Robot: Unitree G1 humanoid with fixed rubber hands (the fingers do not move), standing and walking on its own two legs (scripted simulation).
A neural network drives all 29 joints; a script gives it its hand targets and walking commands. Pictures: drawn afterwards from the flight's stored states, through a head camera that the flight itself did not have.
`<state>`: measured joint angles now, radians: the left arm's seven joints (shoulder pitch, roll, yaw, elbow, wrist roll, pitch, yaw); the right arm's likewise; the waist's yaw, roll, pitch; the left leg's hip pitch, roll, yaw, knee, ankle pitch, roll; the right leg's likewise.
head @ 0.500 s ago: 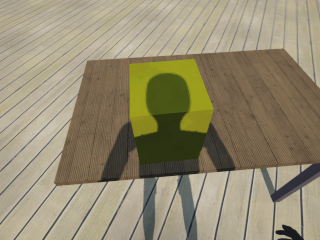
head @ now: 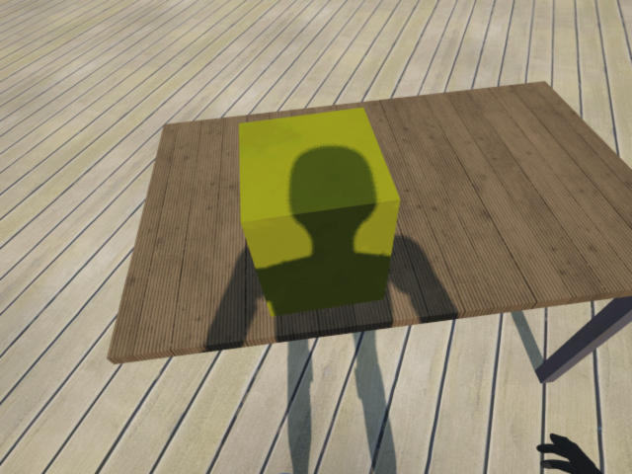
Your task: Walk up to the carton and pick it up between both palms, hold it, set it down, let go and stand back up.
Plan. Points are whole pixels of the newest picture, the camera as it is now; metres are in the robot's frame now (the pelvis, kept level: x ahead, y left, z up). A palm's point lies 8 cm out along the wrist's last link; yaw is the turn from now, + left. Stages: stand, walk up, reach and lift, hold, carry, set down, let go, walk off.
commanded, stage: walk up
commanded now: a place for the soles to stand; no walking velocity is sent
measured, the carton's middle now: (315, 216) +0.51 +0.02 +0.00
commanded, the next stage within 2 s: reach and lift in 0.66 s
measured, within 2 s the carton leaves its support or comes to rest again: neither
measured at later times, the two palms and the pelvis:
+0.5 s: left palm out of the picture +0.07 +0.30 -0.10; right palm out of the picture +0.11 -0.30 -0.10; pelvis +0.00 +0.00 +0.00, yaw +0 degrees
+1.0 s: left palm (158, 445) +0.20 +0.25 -0.11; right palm out of the picture +0.12 -0.30 -0.08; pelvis +0.00 +0.01 -0.02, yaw -1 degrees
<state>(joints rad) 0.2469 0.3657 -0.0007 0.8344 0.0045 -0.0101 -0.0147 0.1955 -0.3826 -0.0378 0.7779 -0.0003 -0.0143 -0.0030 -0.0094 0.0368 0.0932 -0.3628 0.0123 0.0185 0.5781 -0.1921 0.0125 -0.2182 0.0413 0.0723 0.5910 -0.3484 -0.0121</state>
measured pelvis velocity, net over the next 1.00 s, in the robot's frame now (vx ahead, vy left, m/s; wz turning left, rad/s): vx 0.00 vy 0.01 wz -0.02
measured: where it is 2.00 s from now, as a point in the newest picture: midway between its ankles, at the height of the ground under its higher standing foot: outside the picture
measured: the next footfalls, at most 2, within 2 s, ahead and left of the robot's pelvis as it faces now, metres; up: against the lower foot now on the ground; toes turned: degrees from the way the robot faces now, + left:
none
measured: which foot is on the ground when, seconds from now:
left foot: down 0.00-1.00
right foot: down 0.00-1.00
